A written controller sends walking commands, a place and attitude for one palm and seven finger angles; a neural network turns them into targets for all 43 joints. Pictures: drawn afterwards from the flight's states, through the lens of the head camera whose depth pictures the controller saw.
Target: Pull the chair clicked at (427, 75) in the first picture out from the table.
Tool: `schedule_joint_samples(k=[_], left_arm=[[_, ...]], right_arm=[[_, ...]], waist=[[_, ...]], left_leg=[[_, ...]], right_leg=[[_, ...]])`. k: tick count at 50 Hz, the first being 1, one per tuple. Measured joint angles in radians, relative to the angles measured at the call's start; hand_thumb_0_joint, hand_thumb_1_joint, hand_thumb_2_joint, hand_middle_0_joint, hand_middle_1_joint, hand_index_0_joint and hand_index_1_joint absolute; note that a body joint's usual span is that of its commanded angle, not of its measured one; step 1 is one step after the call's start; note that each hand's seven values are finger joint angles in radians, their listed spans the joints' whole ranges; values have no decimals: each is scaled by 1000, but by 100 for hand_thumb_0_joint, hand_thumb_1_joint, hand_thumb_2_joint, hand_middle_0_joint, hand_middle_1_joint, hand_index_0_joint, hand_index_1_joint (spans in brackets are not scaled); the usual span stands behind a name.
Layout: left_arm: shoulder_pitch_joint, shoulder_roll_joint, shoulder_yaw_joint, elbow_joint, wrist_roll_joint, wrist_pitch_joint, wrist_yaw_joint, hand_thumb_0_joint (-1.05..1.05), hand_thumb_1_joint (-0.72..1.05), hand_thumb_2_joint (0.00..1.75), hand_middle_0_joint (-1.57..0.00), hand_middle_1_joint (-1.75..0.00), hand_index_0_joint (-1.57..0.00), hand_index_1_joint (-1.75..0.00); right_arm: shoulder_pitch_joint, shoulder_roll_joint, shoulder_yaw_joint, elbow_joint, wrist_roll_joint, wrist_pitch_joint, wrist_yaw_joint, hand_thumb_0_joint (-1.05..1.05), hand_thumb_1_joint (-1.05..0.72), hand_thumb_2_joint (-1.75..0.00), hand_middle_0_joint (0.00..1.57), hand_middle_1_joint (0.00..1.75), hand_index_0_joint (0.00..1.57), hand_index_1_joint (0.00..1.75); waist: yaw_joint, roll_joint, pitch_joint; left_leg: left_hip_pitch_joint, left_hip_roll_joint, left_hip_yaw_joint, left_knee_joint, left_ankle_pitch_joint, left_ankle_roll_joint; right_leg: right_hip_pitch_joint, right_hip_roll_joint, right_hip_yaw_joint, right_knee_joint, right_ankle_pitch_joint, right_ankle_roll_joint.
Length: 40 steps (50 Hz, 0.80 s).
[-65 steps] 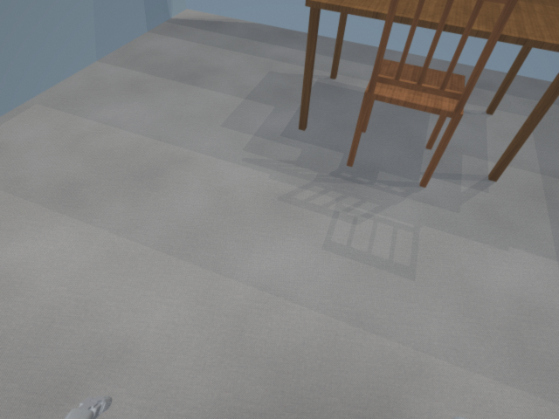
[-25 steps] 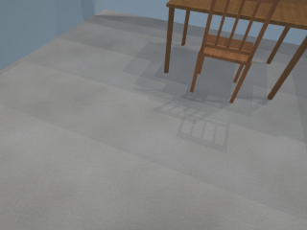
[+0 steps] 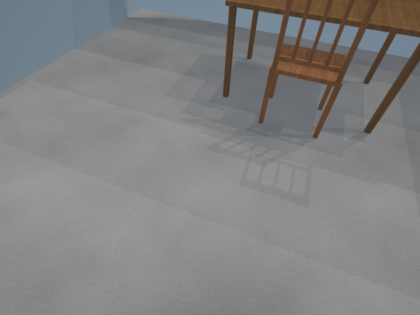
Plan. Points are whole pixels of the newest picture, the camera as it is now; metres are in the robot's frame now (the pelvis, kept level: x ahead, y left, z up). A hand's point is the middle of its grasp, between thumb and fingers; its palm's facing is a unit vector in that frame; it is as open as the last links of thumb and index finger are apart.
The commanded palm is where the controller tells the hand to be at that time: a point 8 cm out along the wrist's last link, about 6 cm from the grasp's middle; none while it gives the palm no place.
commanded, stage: look at it before walking up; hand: left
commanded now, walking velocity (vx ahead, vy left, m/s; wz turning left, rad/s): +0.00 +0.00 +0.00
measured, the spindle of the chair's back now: (319, 31) +1.48 -0.51 -0.07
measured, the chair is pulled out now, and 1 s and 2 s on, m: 0.00 0.00 0.00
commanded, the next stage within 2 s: walk to a spot facing it in 0.14 s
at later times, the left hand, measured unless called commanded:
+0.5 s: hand out of the picture +0.07 +0.21 -0.18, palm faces -0.11 -0.96 -0.26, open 7.4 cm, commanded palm none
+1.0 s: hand (154, 308) +0.17 +0.13 -0.17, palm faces -0.25 -0.95 -0.20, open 7.4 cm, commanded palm none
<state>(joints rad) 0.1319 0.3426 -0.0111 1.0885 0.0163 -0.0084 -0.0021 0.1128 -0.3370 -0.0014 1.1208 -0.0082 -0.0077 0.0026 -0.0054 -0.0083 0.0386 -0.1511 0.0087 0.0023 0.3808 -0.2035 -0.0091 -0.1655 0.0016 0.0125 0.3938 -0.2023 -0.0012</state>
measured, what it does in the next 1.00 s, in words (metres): walks ahead, turning right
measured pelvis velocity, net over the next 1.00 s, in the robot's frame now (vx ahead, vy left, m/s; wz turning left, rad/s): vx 0.17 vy -0.05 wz -0.35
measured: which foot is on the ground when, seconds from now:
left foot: down 0.00-0.62, up 0.64-1.00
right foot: down 0.00-1.00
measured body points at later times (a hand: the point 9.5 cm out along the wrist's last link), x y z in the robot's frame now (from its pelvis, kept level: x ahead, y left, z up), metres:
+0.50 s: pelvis +0.03 -0.01 -0.01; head +0.03 -0.01 +0.44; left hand +0.08 +0.26 -0.15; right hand +0.07 -0.27 -0.15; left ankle +0.00 +0.13 -0.75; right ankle +0.01 -0.11 -0.73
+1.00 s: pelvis +0.17 -0.05 +0.00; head +0.20 -0.07 +0.44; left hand +0.19 +0.18 -0.15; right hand +0.22 -0.32 -0.14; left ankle +0.30 +0.07 -0.69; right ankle +0.05 -0.12 -0.74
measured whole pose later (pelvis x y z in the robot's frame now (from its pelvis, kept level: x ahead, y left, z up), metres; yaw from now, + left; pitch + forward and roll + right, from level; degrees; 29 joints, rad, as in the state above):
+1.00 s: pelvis +0.17 -0.05 +0.00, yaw -20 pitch +2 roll +0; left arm 0.42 0.16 0.04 1.04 0.03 -0.06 0.00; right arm 0.08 -0.20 -0.06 0.93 -0.02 -0.01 0.02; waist 0.06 0.01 0.04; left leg -0.61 0.11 0.03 0.89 -0.20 -0.07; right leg -0.06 0.07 0.09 0.34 -0.31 -0.06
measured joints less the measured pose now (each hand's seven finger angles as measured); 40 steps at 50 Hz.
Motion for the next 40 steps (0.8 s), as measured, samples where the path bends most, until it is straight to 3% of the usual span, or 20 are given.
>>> schedule_joint_samples(k=[15, 22, 26, 29, 31, 32, 35, 37, 40], left_arm=[[-3, 1, 3, 1, -1, 2, 4, 0, 90, 90, -20, -30, -20, -30], [71, -38, 14, -30, 7, 41, -8, 0, 91, 90, -20, -30, -20, -30], [126, -70, 29, -51, 11, 54, -27, 0, 91, 90, -20, -30, -20, -30], [147, -99, 38, -67, 12, 49, -41, 0, 91, 90, -20, -30, -20, -30], [160, -112, 42, -88, 14, 25, -45, 0, 91, 90, -20, -30, -20, -30], [163, -118, 44, -93, 14, 8, -41, 0, 91, 90, -20, -30, -20, -30], [186, -136, 48, -102, 6, -23, -17, 0, 91, 90, -20, -30, -20, -30], [214, -146, 49, -97, 6, -29, -9, 0, 91, 90, -20, -30, -20, -30], [255, -163, 44, -77, 9, -34, -6, 0, 91, 90, -20, -30, -20, -30]], right_arm=[[-9, 4, 3, 0, -1, 0, -5, 0, -90, -90, 21, 30, 20, 29], [32, 57, -2, -45, -9, 14, -9, 0, -90, -90, 20, 30, 20, 29], [73, 91, -14, -74, -10, 4, -5, 0, -90, -90, 21, 30, 20, 29], [109, 97, -23, -79, -14, -2, -5, 0, -90, -90, 21, 30, 20, 30], [134, 92, -30, -76, -12, 4, -4, 0, -90, -90, 21, 30, 20, 30], [141, 90, -33, -69, -10, 13, -3, 0, -90, -90, 21, 30, 20, 30], [138, 94, -36, -53, -9, 31, 1, 1, -90, -90, 21, 30, 20, 29], [120, 100, -40, -62, -12, 27, 5, 1, -90, -90, 20, 30, 20, 29], [75, 107, -48, -103, -14, 16, 9, 1, -90, -90, 20, 30, 20, 29]], waist=[[5, -5, -4], [20, -12, -25], [26, -9, -13], [21, 15, 6], [21, 38, 15], [23, 48, 19], [40, 48, 29], [49, 33, 26], [45, 15, 20]], left_leg=[[13, 1, 2, -4, -9, 0], [-3, 17, 59, 76, -81, -1], [17, 38, 116, 99, -124, -7], [36, 70, 143, 125, -159, -29], [6, 106, 148, 233, -222, -34], [-42, 116, 126, 355, -275, -32], [-191, 94, 62, 667, -275, -20], [-272, 87, 60, 745, -214, -25], [-370, 91, 59, 741, -125, -42]], right_leg=[[14, 1, 2, -8, -6, 2], [-44, 17, 53, 110, -80, -4], [-137, 3, -4, 325, -238, 0], [-159, -13, -63, 333, -257, 0], [-136, -6, -94, 245, -145, -14], [-144, 6, -103, 265, -119, -35], [-108, 32, -102, 250, -148, -76], [-68, 43, -78, 181, -129, -79], [-17, 54, -32, 77, -88, -83]])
